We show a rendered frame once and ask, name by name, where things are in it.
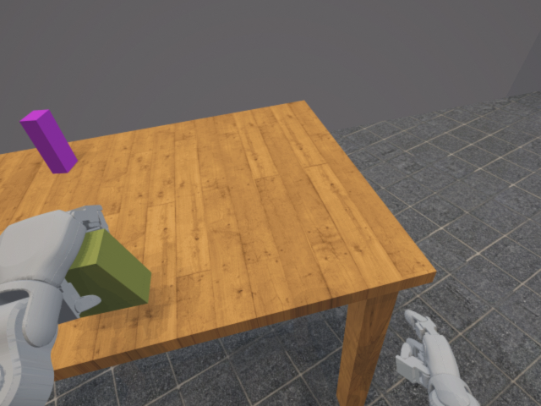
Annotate sponge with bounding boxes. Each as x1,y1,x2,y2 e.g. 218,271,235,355
65,228,151,318

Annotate robot left forearm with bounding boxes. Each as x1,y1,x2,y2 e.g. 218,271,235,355
0,280,63,406

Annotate right robot hand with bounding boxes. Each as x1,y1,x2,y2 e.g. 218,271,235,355
396,310,461,389

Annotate robot right forearm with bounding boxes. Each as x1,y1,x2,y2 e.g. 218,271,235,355
428,374,480,406

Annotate left robot hand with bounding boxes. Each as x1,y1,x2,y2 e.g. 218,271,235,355
0,205,110,324

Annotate table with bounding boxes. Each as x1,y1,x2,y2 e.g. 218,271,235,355
0,101,437,406

